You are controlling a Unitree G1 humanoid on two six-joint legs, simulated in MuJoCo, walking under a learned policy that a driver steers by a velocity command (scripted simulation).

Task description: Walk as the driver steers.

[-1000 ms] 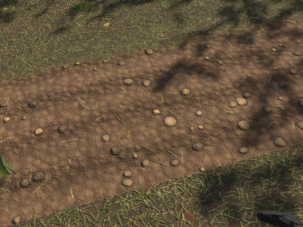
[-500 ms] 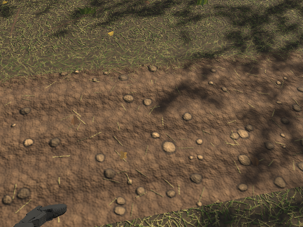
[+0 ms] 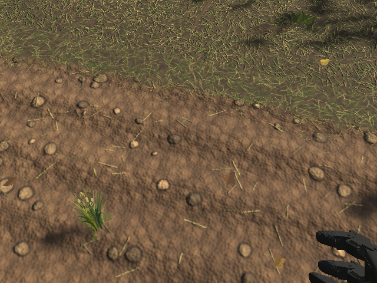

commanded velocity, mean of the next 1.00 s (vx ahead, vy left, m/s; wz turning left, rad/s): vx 0.31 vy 0.00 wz -0.75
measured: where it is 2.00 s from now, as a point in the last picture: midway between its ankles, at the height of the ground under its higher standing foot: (212, 232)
